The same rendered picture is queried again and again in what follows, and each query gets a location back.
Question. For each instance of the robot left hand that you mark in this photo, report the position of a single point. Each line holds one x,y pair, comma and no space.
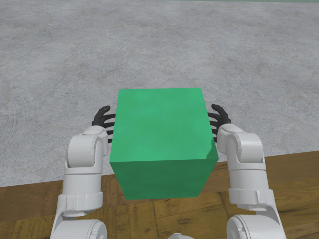
99,120

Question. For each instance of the right robot upper arm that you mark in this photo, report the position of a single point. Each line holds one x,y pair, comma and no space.
254,227

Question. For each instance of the robot right hand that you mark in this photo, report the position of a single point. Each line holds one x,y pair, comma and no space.
222,119

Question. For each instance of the right robot forearm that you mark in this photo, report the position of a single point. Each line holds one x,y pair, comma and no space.
248,178

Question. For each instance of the left robot forearm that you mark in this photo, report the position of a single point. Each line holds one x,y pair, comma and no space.
81,192

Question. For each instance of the carton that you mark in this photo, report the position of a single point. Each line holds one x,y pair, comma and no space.
163,145

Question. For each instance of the left robot upper arm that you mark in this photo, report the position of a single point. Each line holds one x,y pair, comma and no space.
80,229

